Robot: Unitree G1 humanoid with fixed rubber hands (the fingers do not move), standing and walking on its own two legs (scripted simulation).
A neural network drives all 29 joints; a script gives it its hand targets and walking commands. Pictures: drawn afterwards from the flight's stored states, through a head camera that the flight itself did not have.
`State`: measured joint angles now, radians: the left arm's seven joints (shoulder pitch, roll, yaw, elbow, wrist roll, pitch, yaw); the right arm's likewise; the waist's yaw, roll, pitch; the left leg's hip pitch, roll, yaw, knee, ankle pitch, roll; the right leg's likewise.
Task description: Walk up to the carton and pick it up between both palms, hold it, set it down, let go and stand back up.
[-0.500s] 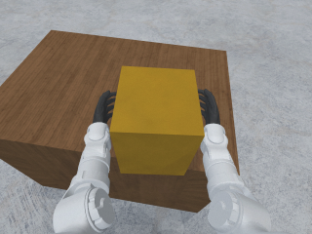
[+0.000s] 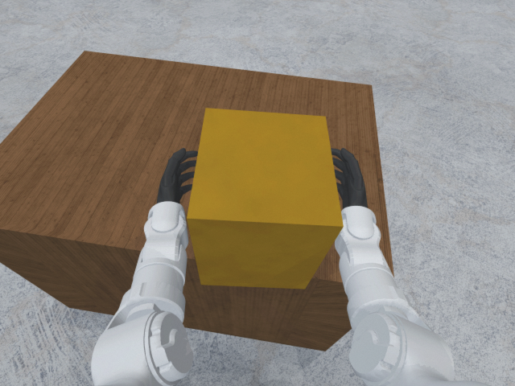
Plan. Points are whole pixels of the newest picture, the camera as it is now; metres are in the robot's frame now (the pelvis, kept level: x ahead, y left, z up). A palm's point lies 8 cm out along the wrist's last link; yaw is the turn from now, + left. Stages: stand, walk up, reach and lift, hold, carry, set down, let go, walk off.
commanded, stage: reach and lift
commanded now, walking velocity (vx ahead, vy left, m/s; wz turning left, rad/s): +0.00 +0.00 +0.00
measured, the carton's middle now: (259, 205) +0.42 +0.02 +0.00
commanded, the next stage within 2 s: none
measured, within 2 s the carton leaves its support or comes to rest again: neither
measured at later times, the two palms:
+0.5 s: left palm (168, 194) +0.38 +0.16 +0.08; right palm (360, 199) +0.37 -0.13 +0.08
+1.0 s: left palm (167, 189) +0.36 +0.15 +0.12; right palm (381, 197) +0.35 -0.14 +0.12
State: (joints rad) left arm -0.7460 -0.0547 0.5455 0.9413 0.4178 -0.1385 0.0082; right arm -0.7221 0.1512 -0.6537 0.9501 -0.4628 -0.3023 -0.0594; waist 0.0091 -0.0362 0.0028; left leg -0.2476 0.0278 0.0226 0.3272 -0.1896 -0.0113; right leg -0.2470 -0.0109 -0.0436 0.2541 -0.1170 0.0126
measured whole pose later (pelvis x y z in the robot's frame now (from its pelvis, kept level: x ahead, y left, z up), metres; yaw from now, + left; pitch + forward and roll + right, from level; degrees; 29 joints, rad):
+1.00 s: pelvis -0.02 +0.00 +0.00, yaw +0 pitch -6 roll -1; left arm -0.65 -0.09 0.38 0.54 0.38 0.30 0.01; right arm -0.67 0.08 -0.33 0.82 -0.14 -0.06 -0.09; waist -0.04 -0.08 0.08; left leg 0.00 0.02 0.03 0.27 -0.16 -0.01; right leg -0.01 -0.02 -0.04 0.22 -0.10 0.01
